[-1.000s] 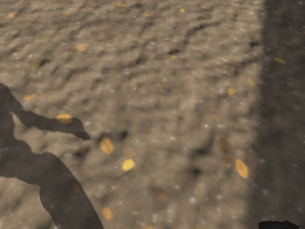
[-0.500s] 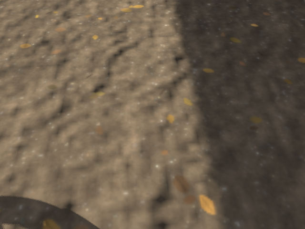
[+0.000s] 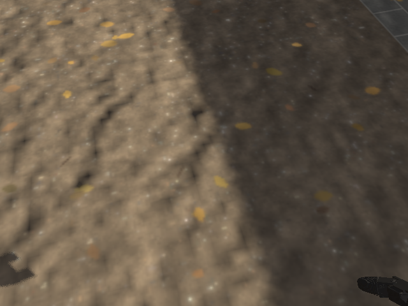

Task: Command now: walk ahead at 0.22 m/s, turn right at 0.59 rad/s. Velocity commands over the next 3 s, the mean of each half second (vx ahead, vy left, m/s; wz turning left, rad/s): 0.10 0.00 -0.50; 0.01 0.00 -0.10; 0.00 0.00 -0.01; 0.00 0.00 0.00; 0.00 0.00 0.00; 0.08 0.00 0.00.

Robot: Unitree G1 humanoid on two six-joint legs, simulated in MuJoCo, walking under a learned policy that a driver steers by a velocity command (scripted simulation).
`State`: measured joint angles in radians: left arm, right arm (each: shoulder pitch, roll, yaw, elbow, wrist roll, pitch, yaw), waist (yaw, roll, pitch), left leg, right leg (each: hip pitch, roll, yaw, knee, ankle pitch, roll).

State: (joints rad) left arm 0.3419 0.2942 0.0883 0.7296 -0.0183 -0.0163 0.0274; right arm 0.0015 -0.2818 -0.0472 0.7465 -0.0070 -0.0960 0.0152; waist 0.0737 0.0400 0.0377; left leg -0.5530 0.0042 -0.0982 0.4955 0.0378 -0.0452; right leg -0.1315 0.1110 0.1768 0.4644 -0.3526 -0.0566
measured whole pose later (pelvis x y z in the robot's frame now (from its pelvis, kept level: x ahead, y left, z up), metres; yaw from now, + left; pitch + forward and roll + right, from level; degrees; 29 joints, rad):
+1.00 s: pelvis +0.09 +0.00 +0.00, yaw -17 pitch -2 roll +0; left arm 0.16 0.24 0.04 0.82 0.02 0.02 0.02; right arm 0.16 -0.25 -0.02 0.95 -0.01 -0.01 -0.01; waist -0.01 -0.01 0.03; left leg -0.19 0.03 0.01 0.49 -0.27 -0.02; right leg -0.22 0.01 0.02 0.49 -0.24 -0.01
